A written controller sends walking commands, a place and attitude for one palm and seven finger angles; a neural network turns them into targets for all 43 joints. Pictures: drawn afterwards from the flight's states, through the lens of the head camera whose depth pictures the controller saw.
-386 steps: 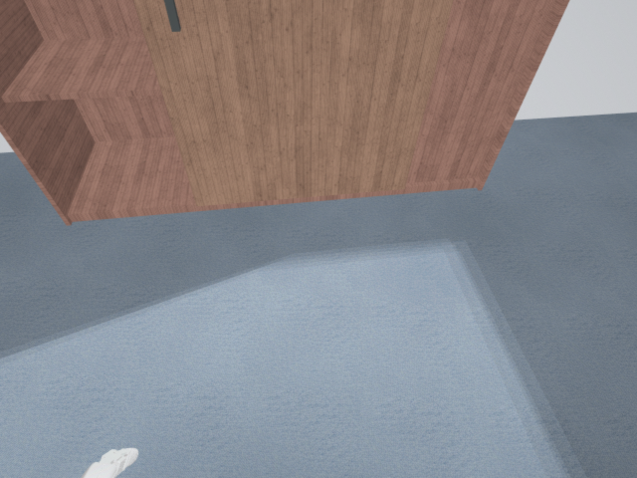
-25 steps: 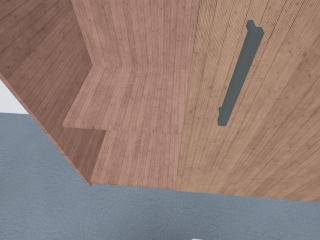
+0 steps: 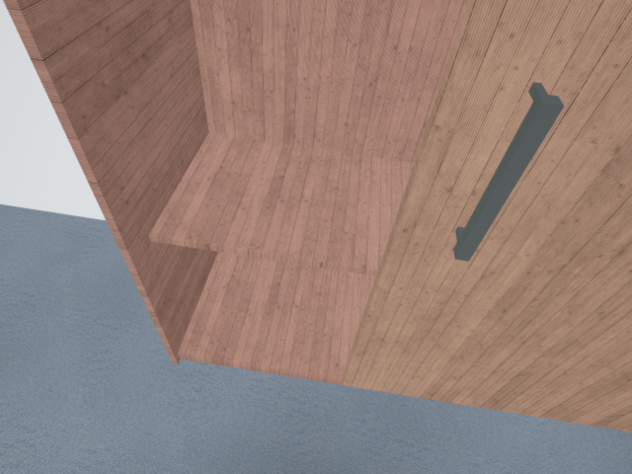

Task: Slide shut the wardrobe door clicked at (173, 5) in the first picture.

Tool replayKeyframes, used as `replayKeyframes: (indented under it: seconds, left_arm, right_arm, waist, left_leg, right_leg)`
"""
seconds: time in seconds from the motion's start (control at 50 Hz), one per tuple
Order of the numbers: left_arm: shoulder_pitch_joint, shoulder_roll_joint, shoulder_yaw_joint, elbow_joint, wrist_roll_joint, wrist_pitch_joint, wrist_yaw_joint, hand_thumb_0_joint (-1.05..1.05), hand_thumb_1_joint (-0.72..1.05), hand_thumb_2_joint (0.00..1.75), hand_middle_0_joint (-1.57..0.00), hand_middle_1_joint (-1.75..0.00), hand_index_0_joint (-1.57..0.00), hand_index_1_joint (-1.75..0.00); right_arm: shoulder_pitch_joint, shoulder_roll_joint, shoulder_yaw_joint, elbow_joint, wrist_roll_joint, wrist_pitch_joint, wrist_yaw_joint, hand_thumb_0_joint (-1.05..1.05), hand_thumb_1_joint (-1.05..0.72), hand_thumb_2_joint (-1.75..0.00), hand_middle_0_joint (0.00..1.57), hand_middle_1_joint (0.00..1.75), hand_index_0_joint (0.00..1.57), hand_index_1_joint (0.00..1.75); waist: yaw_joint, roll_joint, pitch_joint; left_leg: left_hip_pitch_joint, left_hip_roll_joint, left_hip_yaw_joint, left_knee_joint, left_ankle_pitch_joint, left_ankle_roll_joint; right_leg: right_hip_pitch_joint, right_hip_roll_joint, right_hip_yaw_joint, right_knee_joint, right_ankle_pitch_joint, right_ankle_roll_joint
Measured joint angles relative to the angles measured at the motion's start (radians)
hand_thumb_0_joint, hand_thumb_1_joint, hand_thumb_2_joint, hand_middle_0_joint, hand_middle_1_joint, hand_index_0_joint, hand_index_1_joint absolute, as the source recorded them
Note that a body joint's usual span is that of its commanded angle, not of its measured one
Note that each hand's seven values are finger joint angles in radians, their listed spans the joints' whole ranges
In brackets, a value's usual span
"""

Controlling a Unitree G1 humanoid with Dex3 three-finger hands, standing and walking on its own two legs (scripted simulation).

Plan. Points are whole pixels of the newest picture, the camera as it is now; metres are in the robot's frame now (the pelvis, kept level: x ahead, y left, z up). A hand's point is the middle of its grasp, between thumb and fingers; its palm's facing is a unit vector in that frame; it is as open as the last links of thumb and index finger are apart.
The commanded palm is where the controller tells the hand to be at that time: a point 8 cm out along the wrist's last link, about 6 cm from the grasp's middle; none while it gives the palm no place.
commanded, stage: come to a stop and stand still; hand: right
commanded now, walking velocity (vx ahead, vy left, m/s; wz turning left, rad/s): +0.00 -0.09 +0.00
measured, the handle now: (494, 182) +0.48 -0.22 +0.15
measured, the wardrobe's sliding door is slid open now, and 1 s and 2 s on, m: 0.53 0.53 0.53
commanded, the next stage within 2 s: look again from close up in 0.72 s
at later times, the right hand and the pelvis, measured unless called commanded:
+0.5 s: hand out of the picture +0.01 -0.24 -0.19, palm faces +0.02 +0.98 -0.21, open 7.3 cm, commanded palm none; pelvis -0.01 -0.06 -0.01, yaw -1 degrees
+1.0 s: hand out of the picture +0.00 -0.22 -0.18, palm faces +0.01 +0.98 -0.19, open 7.3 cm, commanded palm none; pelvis +0.00 -0.05 -0.01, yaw +0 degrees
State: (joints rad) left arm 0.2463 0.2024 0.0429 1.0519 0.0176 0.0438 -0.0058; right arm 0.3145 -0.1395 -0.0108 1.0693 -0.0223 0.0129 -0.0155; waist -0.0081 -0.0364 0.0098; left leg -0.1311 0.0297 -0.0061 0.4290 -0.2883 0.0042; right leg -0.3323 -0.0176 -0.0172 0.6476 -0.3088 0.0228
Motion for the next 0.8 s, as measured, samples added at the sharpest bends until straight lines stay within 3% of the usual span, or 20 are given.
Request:
replayKeyframes:
  seconds: [0.12, 0.18, 0.22, 0.3, 0.38, 0.44, 0.6, 0.8]
  left_arm:
    - [0.058, 0.008, -0.011, 0.063, -0.005, -0.021, 0.025, 0.00, 0.91, 0.90, -0.20, -0.29, -0.20, -0.30]
    - [0.049, -0.010, -0.021, 0.064, -0.007, -0.016, 0.025, 0.01, 0.91, 0.90, -0.20, -0.29, -0.20, -0.30]
    - [0.042, -0.013, -0.021, 0.024, -0.003, -0.011, 0.016, 0.01, 0.91, 0.90, -0.20, -0.29, -0.20, -0.30]
    - [0.039, -0.023, -0.029, -0.025, 0.002, -0.043, 0.016, 0.01, 0.91, 0.90, -0.20, -0.29, -0.20, -0.30]
    - [0.042, -0.040, -0.045, -0.031, 0.006, -0.048, 0.028, 0.01, 0.92, 0.90, -0.20, -0.29, -0.20, -0.30]
    - [0.035, -0.034, -0.048, -0.021, 0.004, -0.045, 0.028, 0.02, 0.94, 0.90, -0.20, -0.29, -0.20, -0.30]
    - [0.010, -0.024, -0.050, -0.015, 0.001, -0.062, 0.026, 0.01, 0.94, 0.90, -0.20, -0.29, -0.20, -0.30]
    - [-0.008, -0.022, -0.052, 0.011, -0.003, -0.064, 0.026, 0.01, 0.92, 0.90, -0.20, -0.29, -0.20, -0.30]
  right_arm:
    - [-0.026, 0.018, -0.001, 0.034, 0.008, -0.016, -0.013, 0.01, -0.91, -0.90, 0.20, 0.30, 0.21, 0.30]
    - [-0.037, 0.009, 0.001, 0.030, 0.007, -0.032, -0.034, 0.01, -0.91, -0.90, 0.20, 0.30, 0.20, 0.30]
    - [-0.026, 0.005, 0.010, 0.007, 0.001, -0.043, -0.035, 0.01, -0.91, -0.90, 0.20, 0.30, 0.20, 0.30]
    - [-0.032, -0.006, 0.019, -0.004, 0.002, -0.026, -0.026, 0.01, -0.91, -0.90, 0.20, 0.30, 0.20, 0.30]
    - [-0.050, -0.023, 0.017, -0.009, 0.000, -0.009, -0.025, 0.01, -0.91, -0.90, 0.20, 0.30, 0.20, 0.30]
    - [-0.055, -0.034, 0.016, -0.014, 0.000, -0.011, -0.021, 0.00, -0.91, -0.90, 0.20, 0.30, 0.20, 0.30]
    - [-0.045, -0.056, 0.015, -0.004, -0.001, -0.007, -0.019, 0.00, -0.91, -0.90, 0.20, 0.30, 0.20, 0.30]
    - [-0.041, -0.045, 0.021, 0.016, 0.000, -0.005, -0.018, 0.00, -0.91, -0.90, 0.20, 0.30, 0.20, 0.30]
  waist:
    - [0.006, -0.003, 0.022]
    - [-0.004, 0.022, 0.045]
    - [0.006, 0.022, 0.056]
    - [0.022, 0.028, 0.066]
    - [0.007, 0.039, 0.050]
    - [-0.003, 0.038, 0.039]
    - [-0.003, 0.047, 0.024]
    - [-0.004, 0.049, 0.033]
  left_leg:
    - [-0.018, -0.013, 0.032, 0.042, -0.028, -0.008]
    - [-0.025, -0.012, 0.031, 0.041, -0.020, -0.021]
    - [-0.034, -0.023, 0.032, 0.037, -0.009, -0.021]
    - [-0.065, -0.010, 0.025, 0.110, -0.045, -0.033]
    - [-0.068, 0.016, 0.004, 0.132, -0.065, -0.004]
    - [-0.062, 0.033, -0.007, 0.119, -0.059, -0.017]
    - [-0.055, 0.057, -0.031, 0.080, -0.037, -0.031]
    - [-0.041, 0.061, -0.036, 0.064, -0.031, -0.064]
  right_leg:
    - [0.141, -0.008, 0.005, -0.194, 0.063, -0.002]
    - [0.092, -0.010, 0.000, -0.099, 0.006, -0.011]
    - [0.042, -0.020, -0.003, -0.012, -0.038, -0.020]
    - [0.038, -0.004, -0.018, -0.028, -0.004, -0.046]
    - [0.047, 0.028, -0.035, -0.029, -0.014, -0.081]
    - [0.060, 0.045, -0.046, -0.054, -0.004, -0.092]
    - [0.091, 0.070, -0.072, -0.129, 0.028, -0.107]
    - [0.113, 0.072, -0.076, -0.157, 0.037, -0.100]
